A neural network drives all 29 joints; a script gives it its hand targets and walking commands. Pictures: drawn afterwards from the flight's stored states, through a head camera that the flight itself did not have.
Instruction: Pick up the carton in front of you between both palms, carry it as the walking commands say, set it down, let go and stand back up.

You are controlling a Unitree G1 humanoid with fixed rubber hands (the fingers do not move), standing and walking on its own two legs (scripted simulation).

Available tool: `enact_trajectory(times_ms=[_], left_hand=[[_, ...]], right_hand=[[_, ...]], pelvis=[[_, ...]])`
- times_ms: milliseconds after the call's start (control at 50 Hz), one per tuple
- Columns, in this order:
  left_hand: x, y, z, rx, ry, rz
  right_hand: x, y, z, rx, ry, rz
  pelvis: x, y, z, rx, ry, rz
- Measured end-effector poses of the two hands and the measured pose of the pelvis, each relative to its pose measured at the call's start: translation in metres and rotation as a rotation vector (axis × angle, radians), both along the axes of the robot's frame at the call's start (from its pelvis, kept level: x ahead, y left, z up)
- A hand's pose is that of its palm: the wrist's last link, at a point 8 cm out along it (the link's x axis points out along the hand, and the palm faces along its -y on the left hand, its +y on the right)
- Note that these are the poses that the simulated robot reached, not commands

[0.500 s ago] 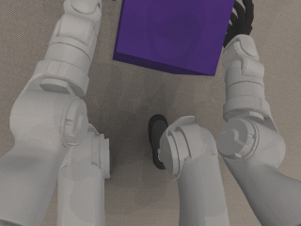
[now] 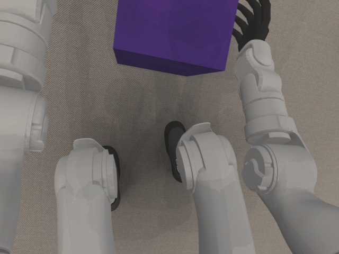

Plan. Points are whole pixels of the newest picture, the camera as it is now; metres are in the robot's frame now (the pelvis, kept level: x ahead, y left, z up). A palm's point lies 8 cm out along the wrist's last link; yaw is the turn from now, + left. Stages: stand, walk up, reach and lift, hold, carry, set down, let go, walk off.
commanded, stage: set down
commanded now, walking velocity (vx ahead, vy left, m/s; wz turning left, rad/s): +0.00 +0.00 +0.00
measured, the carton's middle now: (167, 22) +0.55 -0.08 -0.26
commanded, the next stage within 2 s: let go in 0.86 s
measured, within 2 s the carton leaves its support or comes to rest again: neither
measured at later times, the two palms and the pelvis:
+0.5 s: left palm out of the picture +0.60 +0.15 +0.01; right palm (334, 13) +0.48 -0.23 +0.02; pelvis +0.02 -0.01 +0.13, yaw +1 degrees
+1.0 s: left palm out of the picture +0.59 +0.16 +0.16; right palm out of the picture +0.47 -0.22 +0.16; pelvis +0.05 +0.00 +0.25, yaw +3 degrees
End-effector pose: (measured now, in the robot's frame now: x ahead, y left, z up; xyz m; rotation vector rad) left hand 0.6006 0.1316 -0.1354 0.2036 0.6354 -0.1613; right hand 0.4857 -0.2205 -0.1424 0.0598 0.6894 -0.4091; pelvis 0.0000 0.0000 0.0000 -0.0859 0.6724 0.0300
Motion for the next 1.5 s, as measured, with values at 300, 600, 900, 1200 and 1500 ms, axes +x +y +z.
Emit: enact_trajectory(times_ms=[300,600,900,1200,1500], left_hand=[[0.003,0.006,0.095,0.012,0.025,0.018],[0.0,0.015,0.182,0.004,0.02,-0.008],[0.0,0.02,0.275,0.006,0.035,-0.005],[-0.101,0.051,0.328,0.055,0.05,0.225],[-0.185,0.06,0.397,0.067,0.067,0.266]], right_hand=[[-0.001,-0.007,0.101,-0.007,-0.032,-0.007],[-0.005,-0.009,0.193,-0.019,-0.037,-0.015],[-0.009,-0.008,0.281,-0.021,-0.04,-0.016],[-0.06,0.001,0.349,-0.068,0.069,0.293],[-0.139,-0.025,0.428,-0.069,0.123,0.408]], pelvis=[[0.014,-0.005,0.077,0.033,0.112,-0.023],[0.028,-0.004,0.155,0.029,0.164,-0.007],[0.04,0.001,0.232,0.035,0.137,0.006],[0.073,-0.009,0.305,0.072,-0.001,0.032],[0.121,-0.021,0.359,0.093,-0.302,0.02]])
